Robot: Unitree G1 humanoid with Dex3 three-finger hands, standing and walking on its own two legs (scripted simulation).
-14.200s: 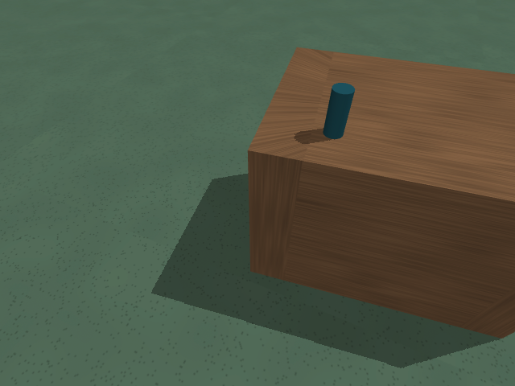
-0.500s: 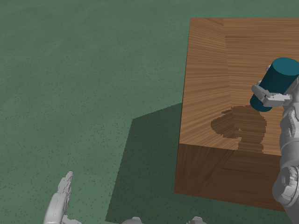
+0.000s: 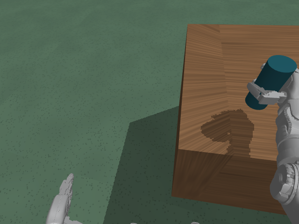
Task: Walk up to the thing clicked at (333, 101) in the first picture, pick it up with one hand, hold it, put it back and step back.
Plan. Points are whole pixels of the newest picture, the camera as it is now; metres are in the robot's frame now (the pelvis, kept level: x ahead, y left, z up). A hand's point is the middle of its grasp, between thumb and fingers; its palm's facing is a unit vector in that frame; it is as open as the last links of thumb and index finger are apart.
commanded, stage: lift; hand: right
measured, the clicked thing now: (267, 85) +0.48 -0.25 +0.11
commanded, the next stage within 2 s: hold in 1.36 s
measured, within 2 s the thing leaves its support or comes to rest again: neither
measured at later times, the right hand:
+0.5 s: hand (269, 76) +0.45 -0.22 +0.16, palm faces +0.23 +0.97 +0.02, open 8.6 cm
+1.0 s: hand (280, 81) +0.37 -0.19 +0.23, palm faces +0.21 +0.98 +0.02, open 8.6 cm
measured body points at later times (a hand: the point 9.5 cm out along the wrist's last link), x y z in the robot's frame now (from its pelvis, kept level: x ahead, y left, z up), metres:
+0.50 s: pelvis +0.01 +0.00 +0.02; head +0.04 -0.01 +0.47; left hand +0.15 +0.26 -0.04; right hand +0.43 -0.27 +0.16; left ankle -0.02 +0.13 -0.70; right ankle +0.02 -0.12 -0.70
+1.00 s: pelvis -0.01 +0.01 +0.03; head -0.03 +0.02 +0.48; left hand +0.15 +0.26 -0.04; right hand +0.35 -0.24 +0.23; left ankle -0.02 +0.13 -0.70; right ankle +0.02 -0.12 -0.70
